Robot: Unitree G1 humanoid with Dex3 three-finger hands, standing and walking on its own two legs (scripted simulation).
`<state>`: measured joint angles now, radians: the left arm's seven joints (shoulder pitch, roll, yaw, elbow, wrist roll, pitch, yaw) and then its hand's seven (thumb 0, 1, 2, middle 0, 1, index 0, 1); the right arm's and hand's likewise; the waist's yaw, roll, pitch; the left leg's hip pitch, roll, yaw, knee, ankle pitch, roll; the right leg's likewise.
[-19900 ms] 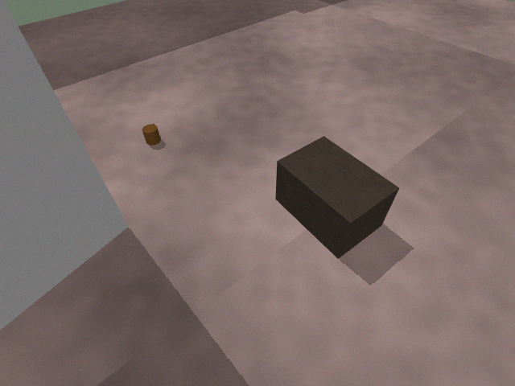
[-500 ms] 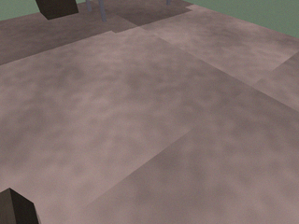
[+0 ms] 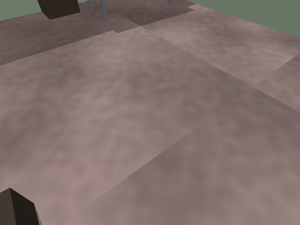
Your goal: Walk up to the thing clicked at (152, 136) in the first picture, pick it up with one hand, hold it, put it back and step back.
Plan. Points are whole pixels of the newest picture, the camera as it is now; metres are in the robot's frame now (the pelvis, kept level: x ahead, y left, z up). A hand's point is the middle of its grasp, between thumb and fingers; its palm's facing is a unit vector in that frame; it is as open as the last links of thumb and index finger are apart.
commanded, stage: stand
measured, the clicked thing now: out of the picture +0.77 +1.79 -0.73
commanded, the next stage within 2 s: walk up in 1.42 s
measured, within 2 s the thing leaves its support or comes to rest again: neither
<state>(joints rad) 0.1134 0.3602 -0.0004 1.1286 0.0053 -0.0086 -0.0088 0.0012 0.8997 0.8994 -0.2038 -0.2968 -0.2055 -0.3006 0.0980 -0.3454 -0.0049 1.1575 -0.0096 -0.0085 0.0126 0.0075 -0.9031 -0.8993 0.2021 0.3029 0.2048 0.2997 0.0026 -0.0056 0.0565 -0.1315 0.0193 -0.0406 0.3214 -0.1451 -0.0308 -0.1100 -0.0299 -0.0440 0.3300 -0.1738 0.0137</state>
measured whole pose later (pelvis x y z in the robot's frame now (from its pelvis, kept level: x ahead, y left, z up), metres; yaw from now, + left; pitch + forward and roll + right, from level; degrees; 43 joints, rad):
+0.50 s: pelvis +0.01 +0.00 +0.00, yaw +0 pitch -2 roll +0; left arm 0.10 0.36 0.00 1.12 0.00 -0.01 -0.01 0.00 0.90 0.90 -0.20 -0.30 -0.21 -0.30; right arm 0.09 -0.35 0.00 1.15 -0.01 -0.01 0.01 0.01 -0.90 -0.90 0.20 0.30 0.20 0.30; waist 0.00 0.00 0.06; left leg -0.12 0.02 -0.04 0.32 -0.16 -0.03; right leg -0.10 -0.03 -0.04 0.33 -0.19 0.01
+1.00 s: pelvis +0.02 -0.01 +0.00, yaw +0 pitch -2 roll +0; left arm 0.11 0.35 0.00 1.12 0.00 -0.01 -0.01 0.00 0.90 0.90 -0.20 -0.30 -0.21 -0.30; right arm 0.10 -0.35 0.00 1.13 -0.01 -0.01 0.00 0.01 -0.90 -0.90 0.20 0.30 0.20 0.30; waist 0.00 0.00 0.06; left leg -0.10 0.03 -0.04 0.31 -0.17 -0.04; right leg -0.08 -0.02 -0.04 0.32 -0.20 0.01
